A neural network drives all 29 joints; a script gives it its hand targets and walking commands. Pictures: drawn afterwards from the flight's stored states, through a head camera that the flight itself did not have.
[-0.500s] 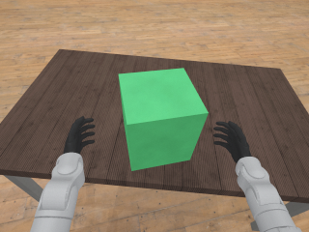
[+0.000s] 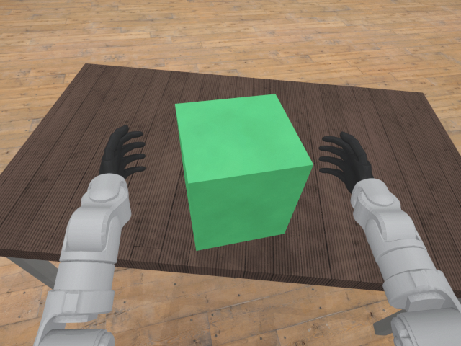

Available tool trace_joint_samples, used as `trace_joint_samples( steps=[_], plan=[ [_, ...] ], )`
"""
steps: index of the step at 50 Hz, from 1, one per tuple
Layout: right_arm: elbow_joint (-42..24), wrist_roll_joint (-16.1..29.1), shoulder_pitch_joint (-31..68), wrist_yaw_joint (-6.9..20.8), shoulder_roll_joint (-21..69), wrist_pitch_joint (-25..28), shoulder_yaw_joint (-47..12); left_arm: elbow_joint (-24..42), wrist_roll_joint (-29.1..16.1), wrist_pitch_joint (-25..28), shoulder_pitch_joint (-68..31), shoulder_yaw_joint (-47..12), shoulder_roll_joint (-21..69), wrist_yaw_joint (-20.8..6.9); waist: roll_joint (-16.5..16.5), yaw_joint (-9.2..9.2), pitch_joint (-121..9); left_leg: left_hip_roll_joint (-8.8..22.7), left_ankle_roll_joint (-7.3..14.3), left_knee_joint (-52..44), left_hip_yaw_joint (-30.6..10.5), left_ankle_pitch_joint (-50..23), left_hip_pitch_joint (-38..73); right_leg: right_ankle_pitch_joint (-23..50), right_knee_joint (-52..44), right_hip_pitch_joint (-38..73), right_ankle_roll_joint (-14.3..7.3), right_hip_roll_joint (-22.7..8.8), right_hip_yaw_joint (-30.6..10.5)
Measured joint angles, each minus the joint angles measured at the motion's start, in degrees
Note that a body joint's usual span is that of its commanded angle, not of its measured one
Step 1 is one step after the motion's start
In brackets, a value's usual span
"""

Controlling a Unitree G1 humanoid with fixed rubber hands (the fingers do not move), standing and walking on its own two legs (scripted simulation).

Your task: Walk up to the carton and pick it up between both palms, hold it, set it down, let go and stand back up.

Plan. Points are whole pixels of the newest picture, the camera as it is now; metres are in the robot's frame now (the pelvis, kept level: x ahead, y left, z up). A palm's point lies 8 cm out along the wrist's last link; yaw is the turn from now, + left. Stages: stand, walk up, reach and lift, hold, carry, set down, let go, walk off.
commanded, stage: reach and lift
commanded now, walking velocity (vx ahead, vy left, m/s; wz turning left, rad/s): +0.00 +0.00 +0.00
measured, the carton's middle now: (234, 174) +0.46 +0.01 +0.00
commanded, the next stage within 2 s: none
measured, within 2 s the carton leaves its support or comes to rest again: neither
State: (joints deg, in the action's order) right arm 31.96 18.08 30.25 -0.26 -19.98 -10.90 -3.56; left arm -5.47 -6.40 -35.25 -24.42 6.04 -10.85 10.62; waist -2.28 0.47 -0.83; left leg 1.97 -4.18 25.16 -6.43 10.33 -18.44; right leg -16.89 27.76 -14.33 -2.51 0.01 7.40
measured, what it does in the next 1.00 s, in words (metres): stands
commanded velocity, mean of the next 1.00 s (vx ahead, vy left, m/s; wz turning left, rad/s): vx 0.00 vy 0.00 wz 0.00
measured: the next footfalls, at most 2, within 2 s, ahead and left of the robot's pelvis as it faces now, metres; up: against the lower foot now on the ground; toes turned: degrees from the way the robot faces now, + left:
none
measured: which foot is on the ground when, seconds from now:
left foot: down 0.00-1.00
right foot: down 0.00-1.00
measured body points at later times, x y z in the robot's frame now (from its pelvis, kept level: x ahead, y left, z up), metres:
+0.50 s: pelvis +0.00 +0.00 +0.00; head +0.02 +0.01 +0.45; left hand +0.43 +0.20 +0.15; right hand +0.45 -0.19 +0.15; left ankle +0.03 +0.17 -0.74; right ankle -0.03 -0.08 -0.74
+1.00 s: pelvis +0.01 +0.00 +0.00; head +0.05 +0.01 +0.45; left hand +0.47 +0.21 +0.15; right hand +0.49 -0.19 +0.16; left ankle +0.03 +0.17 -0.74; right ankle -0.03 -0.08 -0.74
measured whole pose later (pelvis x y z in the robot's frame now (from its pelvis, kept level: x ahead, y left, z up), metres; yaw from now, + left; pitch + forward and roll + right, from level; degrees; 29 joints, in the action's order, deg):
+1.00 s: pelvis +0.01 +0.00 +0.00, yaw +0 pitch +8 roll +0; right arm 70.0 20.9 64.0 1.1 -21.7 -10.0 -8.0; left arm -58.7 -10.1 -16.8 -59.0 7.0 -14.7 9.3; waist -1.5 1.9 -5.3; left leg 2.2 -4.4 25.1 -6.4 10.6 -23.1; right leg -17.1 27.7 -19.0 -2.5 0.2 7.4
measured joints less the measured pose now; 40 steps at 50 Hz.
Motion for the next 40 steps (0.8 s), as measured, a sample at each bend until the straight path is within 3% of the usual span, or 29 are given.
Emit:
trace_joint_samples(
  steps=[11, 24, 40],
  plan=[
    [7.01, 1.42, 9.12, 0.09, -1.29, -1.39, -0.27, -9.97, 0.00, 0.11, -9.08, 1.12, 0.00, -0.01, 0.61, 0.00, 0.11, 0.00, 0.00, -0.02, 0.00, 0.00, 0.00, 0.00, -0.02, 0.00, 0.00, 0.00, 0.00],
    [18.84, 2.05, 20.69, 0.74, -1.63, -1.94, -2.39, -25.93, -0.20, 4.22, -21.44, 1.13, -0.82, 0.87, 0.63, 0.79, -0.48, 0.06, -0.02, -0.02, 0.00, 0.16, 0.00, -0.12, -0.02, 0.00, 0.00, 0.06, 0.00],
    [32.18, 2.80, 32.56, 1.31, -1.68, -2.32, -3.56, -44.48, -3.70, 9.76, -33.59, 1.05, -3.72, 0.87, 0.74, 1.16, -4.29, 0.18, -0.15, -0.02, 0.00, 0.30, -3.29, -0.25, -0.03, -3.30, 0.00, 0.18, -0.01]
  ],
)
